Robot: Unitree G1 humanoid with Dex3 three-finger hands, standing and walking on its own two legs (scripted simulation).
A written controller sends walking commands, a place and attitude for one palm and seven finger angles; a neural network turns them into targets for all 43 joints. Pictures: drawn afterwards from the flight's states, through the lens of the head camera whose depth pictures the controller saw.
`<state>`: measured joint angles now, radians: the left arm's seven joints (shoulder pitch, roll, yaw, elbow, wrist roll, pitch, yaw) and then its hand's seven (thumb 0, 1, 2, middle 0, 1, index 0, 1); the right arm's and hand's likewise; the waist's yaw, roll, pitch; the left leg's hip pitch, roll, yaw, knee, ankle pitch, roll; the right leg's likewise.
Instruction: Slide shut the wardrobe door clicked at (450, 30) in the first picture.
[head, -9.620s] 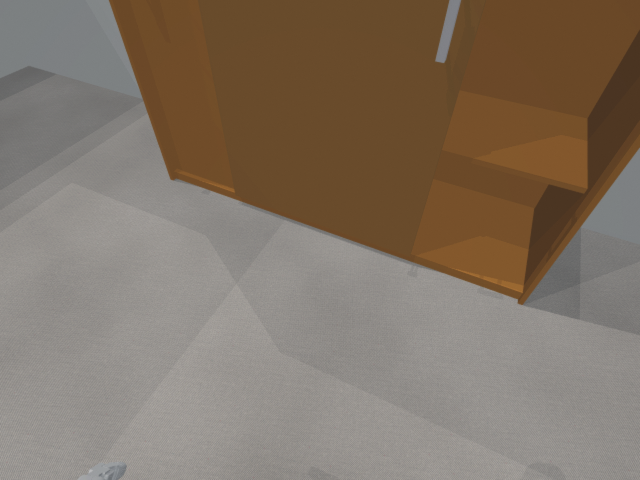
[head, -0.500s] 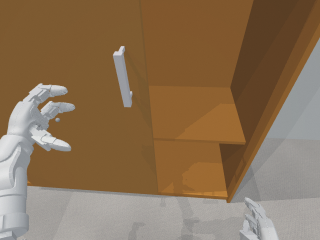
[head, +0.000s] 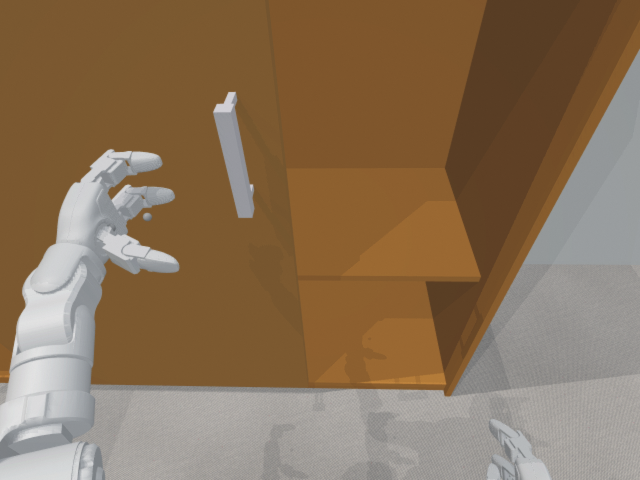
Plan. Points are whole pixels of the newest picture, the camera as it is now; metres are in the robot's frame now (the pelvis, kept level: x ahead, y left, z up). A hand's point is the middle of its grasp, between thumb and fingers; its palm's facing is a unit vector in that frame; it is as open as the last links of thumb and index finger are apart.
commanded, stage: move the hooked fingers beside the handle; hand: left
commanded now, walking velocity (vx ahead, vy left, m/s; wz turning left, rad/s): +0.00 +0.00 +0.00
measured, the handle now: (239, 158) +0.51 +0.15 +0.16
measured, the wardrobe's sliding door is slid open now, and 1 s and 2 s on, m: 0.43 0.43 0.43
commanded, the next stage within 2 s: feel for the door with the fingertips in 1.54 s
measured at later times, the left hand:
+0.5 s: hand (184, 185) +0.43 +0.20 +0.17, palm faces +0.05 -1.00 -0.01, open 13.9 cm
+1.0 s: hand (196, 175) +0.46 +0.20 +0.16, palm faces +0.05 -1.00 -0.01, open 13.9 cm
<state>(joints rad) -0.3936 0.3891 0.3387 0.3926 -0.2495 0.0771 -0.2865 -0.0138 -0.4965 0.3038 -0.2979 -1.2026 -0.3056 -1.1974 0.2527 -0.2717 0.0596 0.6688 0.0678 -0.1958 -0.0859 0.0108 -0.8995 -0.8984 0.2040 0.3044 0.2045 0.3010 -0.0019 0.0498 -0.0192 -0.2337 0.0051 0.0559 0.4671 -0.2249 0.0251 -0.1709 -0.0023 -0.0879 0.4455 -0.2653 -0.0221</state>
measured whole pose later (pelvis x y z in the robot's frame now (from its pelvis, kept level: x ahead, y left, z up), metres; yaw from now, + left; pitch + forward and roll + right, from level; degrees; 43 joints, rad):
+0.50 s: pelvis +0.00 +0.00 +0.00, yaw +0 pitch +2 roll +0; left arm -0.69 0.43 0.32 0.80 -0.19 -0.02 -0.24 -0.01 -0.50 0.30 -0.30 -1.20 -0.31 -1.20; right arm 0.30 -0.28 0.05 0.71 0.06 -0.14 -0.08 0.01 -0.90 -0.90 0.20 0.30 0.21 0.30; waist -0.05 0.04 -0.02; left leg -0.29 0.02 0.06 0.49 -0.23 0.02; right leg -0.23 0.01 -0.09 0.46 -0.27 -0.03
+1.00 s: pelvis +0.01 +0.00 +0.00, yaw -1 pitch +5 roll -1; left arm -0.75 0.45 0.35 0.91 -0.17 -0.10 -0.23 -0.01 -0.50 0.30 -0.31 -1.21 -0.31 -1.20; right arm 0.37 -0.29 0.02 0.71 0.05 -0.09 -0.06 0.01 -0.90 -0.90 0.20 0.30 0.20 0.30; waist -0.08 0.03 -0.04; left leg -0.35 0.03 0.07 0.52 -0.26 0.02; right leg -0.29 0.02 -0.07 0.48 -0.28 -0.03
